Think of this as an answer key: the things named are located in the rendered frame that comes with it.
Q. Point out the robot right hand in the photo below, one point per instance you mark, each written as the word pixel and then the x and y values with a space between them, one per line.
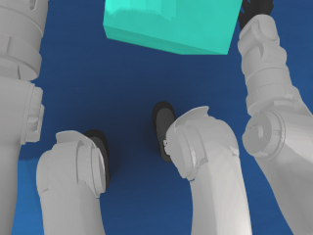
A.
pixel 255 7

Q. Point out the robot left forearm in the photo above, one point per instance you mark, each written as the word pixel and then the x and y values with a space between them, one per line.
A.
pixel 22 25

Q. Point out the right robot foot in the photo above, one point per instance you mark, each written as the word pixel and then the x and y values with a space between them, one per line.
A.
pixel 163 116

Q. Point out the carton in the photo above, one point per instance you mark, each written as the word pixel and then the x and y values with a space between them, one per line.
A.
pixel 183 27

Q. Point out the left robot upper arm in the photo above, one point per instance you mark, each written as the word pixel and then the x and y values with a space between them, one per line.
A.
pixel 21 116

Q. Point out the right robot upper arm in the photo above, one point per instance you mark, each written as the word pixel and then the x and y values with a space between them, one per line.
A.
pixel 282 145

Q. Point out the robot right forearm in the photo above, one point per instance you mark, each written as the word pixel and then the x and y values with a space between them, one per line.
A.
pixel 267 76

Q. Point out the left robot shin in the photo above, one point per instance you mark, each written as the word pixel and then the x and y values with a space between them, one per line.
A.
pixel 42 175

